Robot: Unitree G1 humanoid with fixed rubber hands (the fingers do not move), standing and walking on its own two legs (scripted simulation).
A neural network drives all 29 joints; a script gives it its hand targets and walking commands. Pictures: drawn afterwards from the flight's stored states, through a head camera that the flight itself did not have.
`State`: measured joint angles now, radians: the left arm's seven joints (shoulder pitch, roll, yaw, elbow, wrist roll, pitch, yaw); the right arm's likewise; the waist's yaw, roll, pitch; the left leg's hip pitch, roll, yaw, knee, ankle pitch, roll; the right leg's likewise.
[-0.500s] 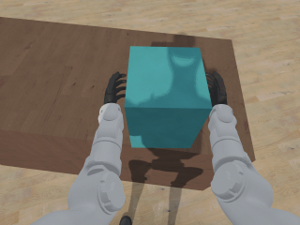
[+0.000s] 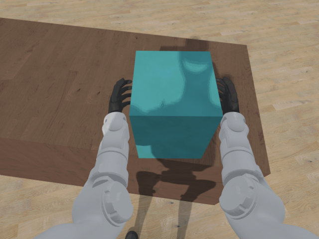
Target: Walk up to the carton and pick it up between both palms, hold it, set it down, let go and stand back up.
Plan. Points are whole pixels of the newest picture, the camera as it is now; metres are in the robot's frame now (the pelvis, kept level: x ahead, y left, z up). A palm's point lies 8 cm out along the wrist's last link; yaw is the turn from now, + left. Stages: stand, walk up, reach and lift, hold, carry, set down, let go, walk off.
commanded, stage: set down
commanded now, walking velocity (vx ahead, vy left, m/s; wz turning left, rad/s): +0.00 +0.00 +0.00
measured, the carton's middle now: (171, 109) +0.46 +0.03 -0.01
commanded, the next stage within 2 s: none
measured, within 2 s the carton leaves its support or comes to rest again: neither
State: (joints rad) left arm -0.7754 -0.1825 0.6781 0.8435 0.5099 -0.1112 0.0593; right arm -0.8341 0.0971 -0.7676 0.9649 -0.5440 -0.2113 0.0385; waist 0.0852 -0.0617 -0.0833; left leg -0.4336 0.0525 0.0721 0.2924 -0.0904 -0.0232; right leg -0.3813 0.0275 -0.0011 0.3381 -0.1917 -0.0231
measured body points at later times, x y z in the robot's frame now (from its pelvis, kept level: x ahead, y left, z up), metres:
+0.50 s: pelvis +0.00 +0.00 +0.00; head +0.08 +0.01 +0.44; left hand +0.41 +0.17 +0.04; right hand +0.45 -0.12 +0.05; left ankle +0.01 +0.14 -0.75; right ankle -0.03 -0.10 -0.75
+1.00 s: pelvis -0.02 +0.00 -0.01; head +0.08 +0.01 +0.43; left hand +0.42 +0.18 +0.02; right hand +0.46 -0.12 +0.04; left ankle +0.01 +0.14 -0.75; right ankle -0.03 -0.10 -0.75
